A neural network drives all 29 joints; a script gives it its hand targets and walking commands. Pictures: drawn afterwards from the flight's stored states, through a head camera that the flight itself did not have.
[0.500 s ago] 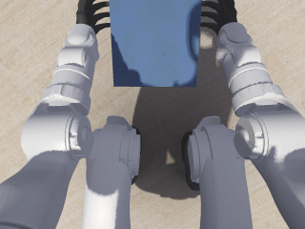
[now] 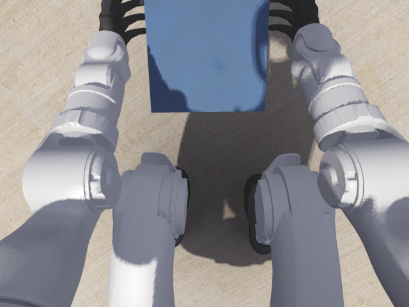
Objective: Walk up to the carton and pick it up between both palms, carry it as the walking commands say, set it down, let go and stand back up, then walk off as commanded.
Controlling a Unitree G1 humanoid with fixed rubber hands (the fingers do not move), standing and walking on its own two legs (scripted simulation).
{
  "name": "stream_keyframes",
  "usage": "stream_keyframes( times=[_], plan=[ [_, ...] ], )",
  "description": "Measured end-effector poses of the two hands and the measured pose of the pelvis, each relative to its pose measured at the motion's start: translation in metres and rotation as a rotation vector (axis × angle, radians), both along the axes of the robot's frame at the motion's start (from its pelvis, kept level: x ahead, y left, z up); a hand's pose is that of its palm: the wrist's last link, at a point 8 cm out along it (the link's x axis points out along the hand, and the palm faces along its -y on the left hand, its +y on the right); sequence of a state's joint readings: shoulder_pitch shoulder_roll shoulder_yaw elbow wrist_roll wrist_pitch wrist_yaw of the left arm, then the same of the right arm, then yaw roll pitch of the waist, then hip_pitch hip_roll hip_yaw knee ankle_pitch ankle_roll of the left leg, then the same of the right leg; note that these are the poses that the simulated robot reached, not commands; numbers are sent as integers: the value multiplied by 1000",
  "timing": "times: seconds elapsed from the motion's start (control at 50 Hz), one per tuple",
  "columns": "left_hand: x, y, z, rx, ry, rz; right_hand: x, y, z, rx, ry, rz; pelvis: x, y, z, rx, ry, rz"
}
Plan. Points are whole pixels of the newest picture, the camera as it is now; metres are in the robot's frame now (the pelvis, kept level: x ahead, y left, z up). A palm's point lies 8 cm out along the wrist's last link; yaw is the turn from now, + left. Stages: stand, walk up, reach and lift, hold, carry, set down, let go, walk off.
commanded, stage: set down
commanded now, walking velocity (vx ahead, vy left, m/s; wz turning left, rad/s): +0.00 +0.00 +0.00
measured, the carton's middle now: (207, 34) +0.53 +0.03 -0.27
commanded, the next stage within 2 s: none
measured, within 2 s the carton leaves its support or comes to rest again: neither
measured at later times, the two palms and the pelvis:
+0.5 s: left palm (94, 43) +0.49 +0.22 -0.19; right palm (333, 32) +0.51 -0.17 -0.19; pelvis -0.02 +0.00 +0.00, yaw +0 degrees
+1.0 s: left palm (73, 30) +0.49 +0.21 -0.11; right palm (362, 19) +0.51 -0.16 -0.11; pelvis -0.03 +0.01 +0.06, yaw -1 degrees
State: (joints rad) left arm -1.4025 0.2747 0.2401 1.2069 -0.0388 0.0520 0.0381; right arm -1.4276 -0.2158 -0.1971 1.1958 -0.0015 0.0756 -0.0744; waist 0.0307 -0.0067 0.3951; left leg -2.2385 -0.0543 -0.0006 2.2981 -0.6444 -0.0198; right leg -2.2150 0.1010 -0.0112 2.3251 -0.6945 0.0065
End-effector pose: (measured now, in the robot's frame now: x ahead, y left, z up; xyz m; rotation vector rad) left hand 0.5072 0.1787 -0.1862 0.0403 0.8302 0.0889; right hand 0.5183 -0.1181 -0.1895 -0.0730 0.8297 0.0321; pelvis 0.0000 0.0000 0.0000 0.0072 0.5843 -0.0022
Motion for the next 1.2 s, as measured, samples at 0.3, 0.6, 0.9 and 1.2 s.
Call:
stream_keyframes(
  times=[0.3, 0.6, 0.9, 1.2],
  plan=[
    [-16, 19, -1, 36, -24, 74, -12, -38, 2, -51, -41, -87, -9, -2, 4, 5, 12, -7],
    [-15, 42, -9, 39, -24, 97, -2, -41, 3, -57, -73, -63, -16, 4, -3, -4, -23, -11],
    [-15, 35, 49, 15, -166, 78, 1, -47, 61, -63, -186, -96, -27, 8, 32, -5, -64, 1],
    [0, 33, 129, 36, -180, 119, 10, -43, 135, -47, -200, -137, -31, 7, 91, -12, -74, -5]
  ],
)
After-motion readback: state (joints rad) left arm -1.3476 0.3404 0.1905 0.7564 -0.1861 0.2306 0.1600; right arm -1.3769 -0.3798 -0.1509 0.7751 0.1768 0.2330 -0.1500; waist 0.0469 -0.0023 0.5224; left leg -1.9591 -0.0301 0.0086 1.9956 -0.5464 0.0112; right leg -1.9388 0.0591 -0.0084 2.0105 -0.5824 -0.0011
